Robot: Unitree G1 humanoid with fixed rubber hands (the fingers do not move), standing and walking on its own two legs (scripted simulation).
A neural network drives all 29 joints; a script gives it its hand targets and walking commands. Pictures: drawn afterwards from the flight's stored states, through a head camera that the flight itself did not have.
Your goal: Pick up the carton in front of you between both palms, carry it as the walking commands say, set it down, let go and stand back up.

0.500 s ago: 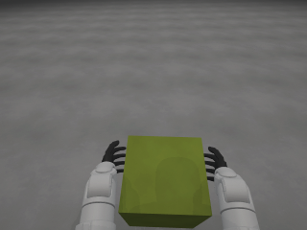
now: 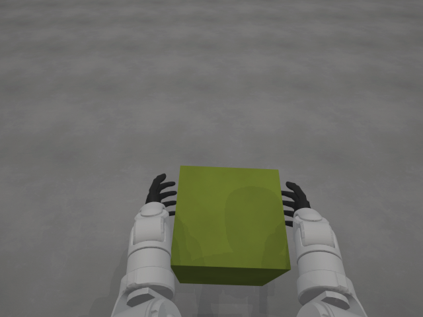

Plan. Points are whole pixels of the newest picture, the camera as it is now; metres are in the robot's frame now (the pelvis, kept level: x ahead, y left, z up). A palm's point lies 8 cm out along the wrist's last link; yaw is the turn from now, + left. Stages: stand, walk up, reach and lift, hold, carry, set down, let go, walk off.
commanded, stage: set down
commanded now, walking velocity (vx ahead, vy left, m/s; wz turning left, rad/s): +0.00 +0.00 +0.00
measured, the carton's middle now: (224, 231) +0.35 +0.01 -0.08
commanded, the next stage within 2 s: none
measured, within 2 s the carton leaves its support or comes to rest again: neither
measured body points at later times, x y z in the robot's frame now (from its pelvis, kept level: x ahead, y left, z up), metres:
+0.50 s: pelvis -0.02 -0.02 -0.12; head +0.17 -0.04 +0.29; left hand +0.38 +0.13 -0.18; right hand +0.39 -0.17 -0.20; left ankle +0.05 +0.11 -0.72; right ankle +0.05 -0.11 -0.72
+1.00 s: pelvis -0.05 -0.02 -0.25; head +0.22 -0.05 +0.11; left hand +0.40 +0.13 -0.34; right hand +0.44 -0.16 -0.36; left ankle +0.05 +0.11 -0.72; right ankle +0.05 -0.11 -0.72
